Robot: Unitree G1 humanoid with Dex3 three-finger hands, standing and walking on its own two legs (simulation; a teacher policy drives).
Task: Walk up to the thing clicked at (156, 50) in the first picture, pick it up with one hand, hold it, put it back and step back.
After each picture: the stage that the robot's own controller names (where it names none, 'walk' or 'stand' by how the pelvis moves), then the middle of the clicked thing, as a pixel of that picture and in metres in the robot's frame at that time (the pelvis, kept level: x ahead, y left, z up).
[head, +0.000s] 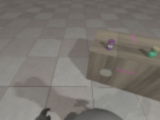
stand; (152, 52) +0.75 -0.61 -0.06
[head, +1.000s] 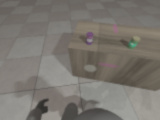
walk; (133, 42) +0.75 -0.36 -0.02
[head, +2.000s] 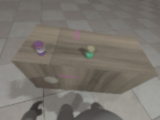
walk; (89, 52) +0.57 +0.03 -0.03
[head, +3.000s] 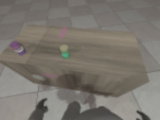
walk; (65, 52) +0.50 +0.25 -0.02
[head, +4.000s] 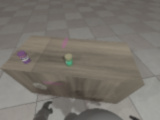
stand; (69, 60) +0.51 +0.22 -0.06
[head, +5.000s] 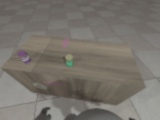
stand; (69, 61) +0.50 +0.21 -0.06
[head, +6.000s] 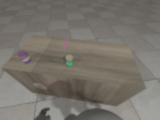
stand; (69, 61) +0.50 +0.21 -0.06
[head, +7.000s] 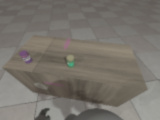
stand; (70, 61) +0.50 +0.20 -0.06
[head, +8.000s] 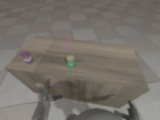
rise first; (70, 62) +0.49 +0.21 -0.05
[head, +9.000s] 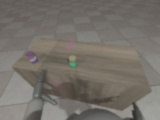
go down; (72, 62) +0.51 +0.21 -0.05
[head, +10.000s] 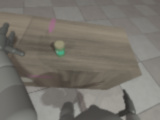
go down; (60, 49) +0.50 +0.20 +0.00
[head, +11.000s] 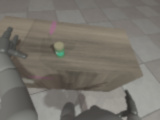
approach; (59, 50) +0.50 +0.21 +0.01
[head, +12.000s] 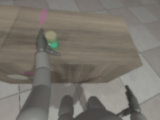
close in; (52, 41) +0.53 +0.22 +0.05
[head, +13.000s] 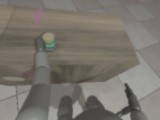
lift; (50, 43) +0.51 +0.21 +0.04
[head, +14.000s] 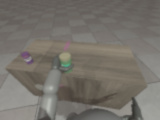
lift; (66, 63) +0.33 +0.17 +0.15
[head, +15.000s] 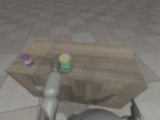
hold; (65, 64) +0.33 +0.17 +0.14
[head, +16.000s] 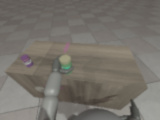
hold; (66, 65) +0.33 +0.17 +0.14
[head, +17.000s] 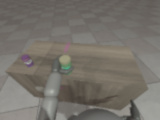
hold; (66, 65) +0.33 +0.17 +0.14
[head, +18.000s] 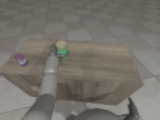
crouch; (62, 50) +0.43 +0.20 +0.16
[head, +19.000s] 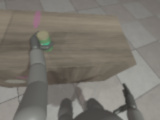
lower; (45, 41) +0.52 +0.24 +0.04
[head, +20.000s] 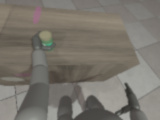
lower; (47, 41) +0.52 +0.23 +0.04
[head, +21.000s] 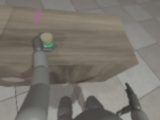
lower; (48, 43) +0.51 +0.22 +0.04
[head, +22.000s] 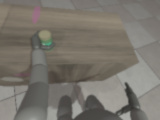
lower; (46, 41) +0.52 +0.23 +0.05
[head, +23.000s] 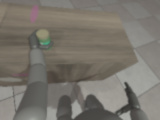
rest; (45, 40) +0.52 +0.23 +0.05
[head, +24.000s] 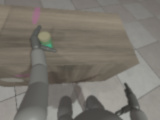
withdraw; (46, 42) +0.52 +0.23 +0.04
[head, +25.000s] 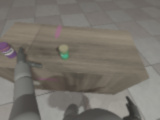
sink last; (64, 52) +0.50 +0.21 +0.00
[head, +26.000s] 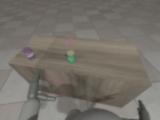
stand; (71, 57) +0.53 +0.23 -0.01
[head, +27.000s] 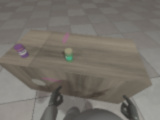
stand; (69, 55) +0.51 +0.22 +0.00
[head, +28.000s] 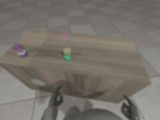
stand; (67, 55) +0.51 +0.22 +0.01
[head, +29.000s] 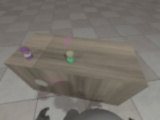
stand; (70, 57) +0.52 +0.21 -0.03
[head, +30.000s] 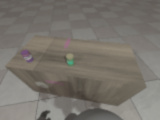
stand; (70, 60) +0.52 +0.21 -0.06
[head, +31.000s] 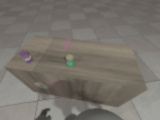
stand; (70, 61) +0.50 +0.21 -0.06
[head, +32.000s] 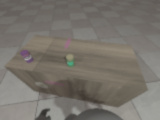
stand; (70, 61) +0.50 +0.21 -0.06
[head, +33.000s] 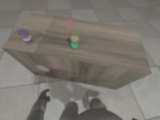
walk; (74, 43) +0.59 +0.15 -0.03
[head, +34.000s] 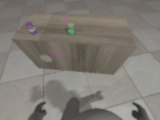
walk; (71, 29) +0.80 +0.27 -0.02
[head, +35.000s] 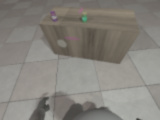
stand; (84, 17) +1.12 +0.18 -0.03
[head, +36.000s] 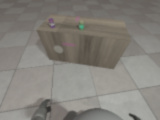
stand; (81, 25) +1.12 +0.19 -0.05
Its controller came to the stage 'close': yes
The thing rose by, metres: 0.21
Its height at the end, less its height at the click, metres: +0.00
